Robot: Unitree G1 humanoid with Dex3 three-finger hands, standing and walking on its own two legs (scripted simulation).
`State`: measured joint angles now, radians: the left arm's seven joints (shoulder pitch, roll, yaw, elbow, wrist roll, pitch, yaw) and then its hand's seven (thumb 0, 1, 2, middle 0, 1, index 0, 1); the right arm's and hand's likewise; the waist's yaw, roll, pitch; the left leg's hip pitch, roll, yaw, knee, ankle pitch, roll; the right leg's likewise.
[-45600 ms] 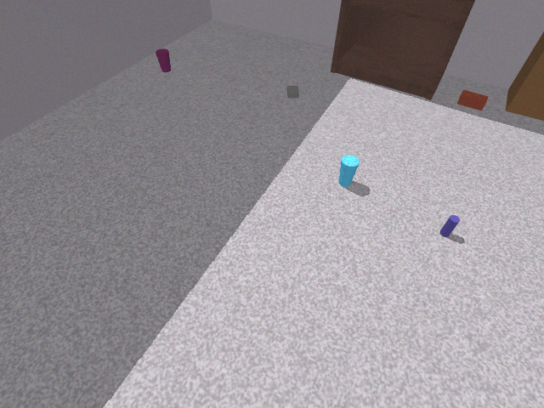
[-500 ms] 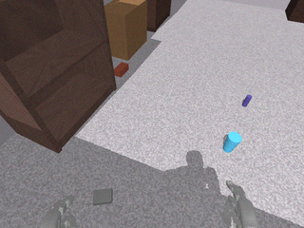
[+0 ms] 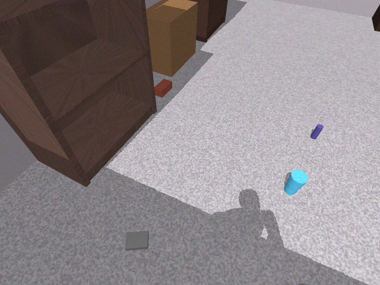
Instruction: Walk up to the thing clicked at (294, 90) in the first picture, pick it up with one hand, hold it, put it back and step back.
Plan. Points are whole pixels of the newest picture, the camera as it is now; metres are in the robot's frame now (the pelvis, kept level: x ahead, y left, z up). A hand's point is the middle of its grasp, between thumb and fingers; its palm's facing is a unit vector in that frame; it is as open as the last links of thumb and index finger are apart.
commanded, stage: stand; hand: left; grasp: from above
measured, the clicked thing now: (137, 240) +0.45 +0.25 -0.74
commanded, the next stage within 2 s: none
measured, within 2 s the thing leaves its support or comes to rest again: neither
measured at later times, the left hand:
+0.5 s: hand out of the picture +0.04 +0.23 -0.14, palm faces +0.03 -0.94 -0.33, open 7.4 cm
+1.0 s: hand out of the picture +0.06 +0.23 -0.14, palm faces +0.01 -0.94 -0.33, open 7.4 cm
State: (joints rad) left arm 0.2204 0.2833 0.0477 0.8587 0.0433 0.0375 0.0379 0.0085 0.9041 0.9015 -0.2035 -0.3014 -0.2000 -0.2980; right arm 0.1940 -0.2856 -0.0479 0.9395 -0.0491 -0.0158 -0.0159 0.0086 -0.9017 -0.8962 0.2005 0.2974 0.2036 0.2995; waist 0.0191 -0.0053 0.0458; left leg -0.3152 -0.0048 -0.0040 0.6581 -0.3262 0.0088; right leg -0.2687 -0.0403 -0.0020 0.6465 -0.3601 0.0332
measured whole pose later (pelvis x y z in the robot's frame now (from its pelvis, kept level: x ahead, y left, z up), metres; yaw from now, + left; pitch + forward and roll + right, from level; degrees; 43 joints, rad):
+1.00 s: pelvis +0.00 -0.01 +0.02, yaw +0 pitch -3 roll +0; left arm 0.12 0.30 0.03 1.16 0.02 0.00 0.02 0.00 0.90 0.90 -0.20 -0.30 -0.20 -0.30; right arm 0.13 -0.31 -0.01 1.15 -0.02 0.00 -0.01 0.00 -0.90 -0.90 0.20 0.30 0.20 0.30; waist 0.00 0.01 0.06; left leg -0.12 0.01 -0.01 0.34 -0.17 -0.01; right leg -0.08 -0.03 -0.01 0.34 -0.20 0.02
